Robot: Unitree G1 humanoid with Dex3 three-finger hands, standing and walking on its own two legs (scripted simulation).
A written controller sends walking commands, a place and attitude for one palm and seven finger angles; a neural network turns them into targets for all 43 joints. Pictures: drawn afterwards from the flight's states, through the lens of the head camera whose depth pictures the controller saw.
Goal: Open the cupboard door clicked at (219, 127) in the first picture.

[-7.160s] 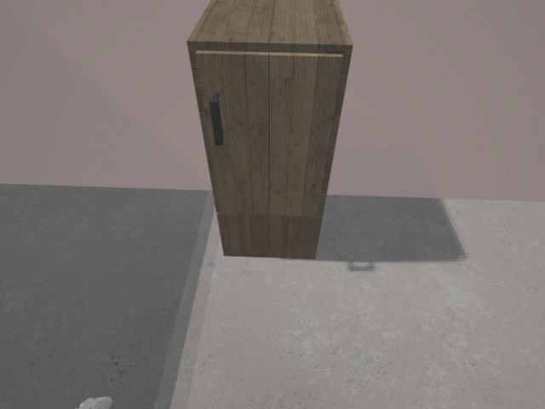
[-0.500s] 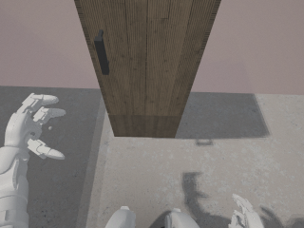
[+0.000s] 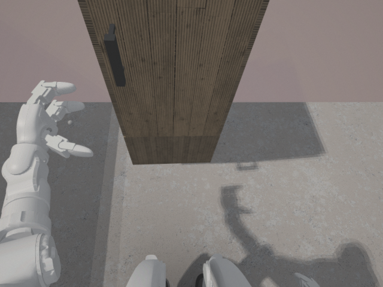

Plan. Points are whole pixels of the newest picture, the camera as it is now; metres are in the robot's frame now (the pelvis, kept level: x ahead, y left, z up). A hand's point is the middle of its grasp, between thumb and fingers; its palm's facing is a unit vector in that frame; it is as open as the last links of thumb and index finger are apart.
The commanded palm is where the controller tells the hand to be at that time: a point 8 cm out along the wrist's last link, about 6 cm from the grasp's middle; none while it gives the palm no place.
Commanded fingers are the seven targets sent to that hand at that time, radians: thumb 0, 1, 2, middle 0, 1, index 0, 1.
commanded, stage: move the hooked fingers beside the handle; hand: left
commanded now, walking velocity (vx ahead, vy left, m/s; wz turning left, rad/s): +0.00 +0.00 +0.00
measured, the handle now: (116, 56) +0.62 +0.18 +0.05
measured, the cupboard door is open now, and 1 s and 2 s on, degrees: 0 0 0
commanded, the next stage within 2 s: slide the fingers in behind the handle in 1.58 s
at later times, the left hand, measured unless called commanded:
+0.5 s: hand (81, 92) +0.51 +0.24 +0.05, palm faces +0.05 -1.00 +0.00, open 14.0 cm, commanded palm +0.50 +0.28 +0.05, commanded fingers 0.00 -0.50 0.30 -0.30 -1.20 -0.30 -1.20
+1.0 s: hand (87, 77) +0.57 +0.24 +0.04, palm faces +0.05 -1.00 -0.01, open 13.9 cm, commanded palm +0.55 +0.27 +0.04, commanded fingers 0.00 -0.50 0.30 -0.30 -1.20 -0.30 -1.20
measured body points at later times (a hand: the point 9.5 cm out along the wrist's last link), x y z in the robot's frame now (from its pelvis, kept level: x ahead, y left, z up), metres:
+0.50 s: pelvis +0.00 +0.01 -0.01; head +0.14 +0.04 +0.41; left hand +0.50 +0.29 +0.05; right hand +0.01 -0.26 -0.11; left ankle +0.01 +0.08 -0.66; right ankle +0.02 -0.11 -0.66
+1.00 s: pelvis +0.00 +0.01 -0.02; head +0.20 +0.04 +0.38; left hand +0.56 +0.30 +0.04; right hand -0.05 -0.25 -0.11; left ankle +0.01 +0.08 -0.66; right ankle +0.02 -0.11 -0.66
